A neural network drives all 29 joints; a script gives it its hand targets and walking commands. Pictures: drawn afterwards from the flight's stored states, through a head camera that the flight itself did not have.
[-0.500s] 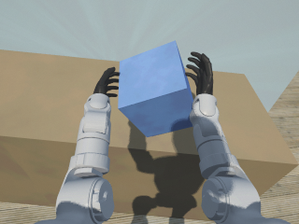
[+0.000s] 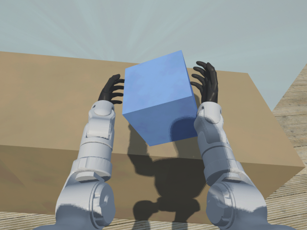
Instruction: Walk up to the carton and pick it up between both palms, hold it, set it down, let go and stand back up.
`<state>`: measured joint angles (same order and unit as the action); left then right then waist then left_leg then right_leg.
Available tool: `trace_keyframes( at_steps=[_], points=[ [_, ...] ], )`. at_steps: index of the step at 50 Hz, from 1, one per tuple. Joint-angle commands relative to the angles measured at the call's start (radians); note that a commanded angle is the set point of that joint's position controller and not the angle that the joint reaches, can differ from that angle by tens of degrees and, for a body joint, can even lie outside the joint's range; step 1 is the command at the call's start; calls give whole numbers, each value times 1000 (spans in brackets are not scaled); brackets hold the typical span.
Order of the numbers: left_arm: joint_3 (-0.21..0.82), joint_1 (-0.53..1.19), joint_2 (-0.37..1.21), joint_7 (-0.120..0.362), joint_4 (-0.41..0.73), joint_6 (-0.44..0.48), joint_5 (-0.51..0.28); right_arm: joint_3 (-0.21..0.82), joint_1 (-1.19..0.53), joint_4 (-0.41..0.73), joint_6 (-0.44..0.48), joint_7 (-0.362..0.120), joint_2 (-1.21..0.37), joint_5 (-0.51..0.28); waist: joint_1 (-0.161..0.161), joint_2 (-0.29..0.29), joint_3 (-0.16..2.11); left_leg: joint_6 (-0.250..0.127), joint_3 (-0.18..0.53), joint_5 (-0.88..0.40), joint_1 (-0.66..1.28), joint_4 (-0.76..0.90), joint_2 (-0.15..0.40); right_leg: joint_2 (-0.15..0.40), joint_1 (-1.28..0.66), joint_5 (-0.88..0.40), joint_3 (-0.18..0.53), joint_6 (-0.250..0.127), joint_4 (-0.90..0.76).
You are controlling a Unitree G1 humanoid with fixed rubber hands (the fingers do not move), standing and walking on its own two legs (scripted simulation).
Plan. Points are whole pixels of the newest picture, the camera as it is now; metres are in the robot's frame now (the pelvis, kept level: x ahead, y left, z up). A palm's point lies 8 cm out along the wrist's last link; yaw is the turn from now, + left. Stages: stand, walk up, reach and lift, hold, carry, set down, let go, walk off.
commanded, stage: set down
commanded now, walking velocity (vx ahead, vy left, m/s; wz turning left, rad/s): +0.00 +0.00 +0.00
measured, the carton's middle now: (164, 101) +0.45 -0.10 +0.11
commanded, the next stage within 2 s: none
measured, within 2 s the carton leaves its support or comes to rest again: neither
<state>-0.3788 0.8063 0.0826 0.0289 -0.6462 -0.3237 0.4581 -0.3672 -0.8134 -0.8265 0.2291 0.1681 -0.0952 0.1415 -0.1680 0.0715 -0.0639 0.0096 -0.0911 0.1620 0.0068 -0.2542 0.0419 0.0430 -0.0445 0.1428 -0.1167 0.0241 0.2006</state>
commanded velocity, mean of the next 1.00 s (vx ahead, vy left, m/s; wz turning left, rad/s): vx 0.00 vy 0.00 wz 0.00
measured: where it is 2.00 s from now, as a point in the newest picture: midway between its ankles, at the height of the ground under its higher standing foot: outside the picture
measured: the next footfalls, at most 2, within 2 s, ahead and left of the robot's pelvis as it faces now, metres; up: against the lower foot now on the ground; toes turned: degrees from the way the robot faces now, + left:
none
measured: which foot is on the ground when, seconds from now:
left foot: down 0.00-1.00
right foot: down 0.00-1.00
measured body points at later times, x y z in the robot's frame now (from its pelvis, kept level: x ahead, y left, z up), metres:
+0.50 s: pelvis +0.01 +0.01 +0.00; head +0.02 +0.03 +0.45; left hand +0.46 +0.06 +0.14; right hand +0.40 -0.20 +0.17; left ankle -0.01 +0.12 -0.75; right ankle -0.01 -0.13 -0.75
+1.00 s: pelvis +0.01 +0.01 +0.00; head +0.04 +0.03 +0.45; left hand +0.48 +0.05 +0.13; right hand +0.41 -0.21 +0.15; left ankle -0.01 +0.12 -0.75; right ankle -0.01 -0.12 -0.75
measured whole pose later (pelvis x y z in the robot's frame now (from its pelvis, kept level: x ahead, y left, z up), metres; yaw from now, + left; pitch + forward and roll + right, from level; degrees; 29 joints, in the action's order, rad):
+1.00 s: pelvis +0.01 +0.01 +0.00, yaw -3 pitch +2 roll +0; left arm -0.51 0.95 0.06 0.01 -0.88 -0.21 0.48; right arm -0.61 -0.86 -0.82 0.14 0.07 -0.15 0.35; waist -0.17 0.05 -0.01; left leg -0.01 -0.13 0.18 -0.11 -0.26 0.03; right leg 0.06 0.11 0.14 -0.11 0.04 0.23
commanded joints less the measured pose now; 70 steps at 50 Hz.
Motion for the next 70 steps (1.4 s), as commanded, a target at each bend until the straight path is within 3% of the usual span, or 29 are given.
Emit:
trace_keyframes(
  at_steps=[1, 11, 24, 34, 41, 52, 58, 60, 62, 70],
  points=[
    [262, 592, 446, 126, 106, 112, -62, 244, -474, 16, -31, -136, -396, 52, 4, -48, 384, 1, -6, -154, 108, 10, -61, -66, -81, -468, -49, 54, 59],
    [182, 625, 424, 122, 14, 126, -33, 134, -455, -39, -72, -166, -396, 119, -3, -49, 343, -4, -10, -97, 125, 33, -54, -70, -11, -369, -53, 57, 38],
    [184, 646, 448, 97, -17, 163, -40, 97, -487, -23, -51, -190, -413, 165, -12, -84, 453, 21, -2, -269, 150, -29, -43, -78, 12, -483, -52, 60, 73],
    [140, 651, 428, 103, -87, 184, -26, 97, -496, -17, -59, -194, -446, 177, -5, -60, 484, 7, -3, -244, 48, -25, -56, -57, -81, -641, -26, 72, 118],
    [129, 670, 431, 95, -116, 190, -27, 56, -493, -24, -68, -208, -428, 200, -21, -94, 509, 21, 4, -314, 126, -47, -39, -72, 27, -556, -42, 64, 98],
    [45, 696, 388, 95, -196, 190, -13, -31, -508, -23, -106, -234, -405, 247, 2, -92, 475, 14, -6, -260, 82, -28, -40, -63, 64, -473, -33, 61, 90],
    [14, 717, 368, 92, -230, 201, -11, -62, -526, -14, -121, -246, -412, 274, 17, -82, 514, 9, -13, -251, 65, -27, -38, -61, 70, -474, -26, 61, 99],
    [5, 715, 365, 92, -255, 206, -10, -76, -531, -6, -122, -248, -410, 288, 7, -83, 510, 9, -15, -239, 47, -26, -44, -58, 72, -486, -28, 61, 103],
    [-3, 727, 360, 92, -263, 217, -12, -77, -549, 1, -117, -249, -416, 293, 20, -84, 535, 6, -18, -239, 30, -28, -43, -55, 63, -503, -23, 63, 112],
    [-26, 736, 352, 85, -318, 241, -9, -104, -555, -20, -113, -251, -413, 318, 24, -87, 565, 16, -16, -320, 52, -52, -36, -61, 105, -533, -27, 62, 120]
  ],
)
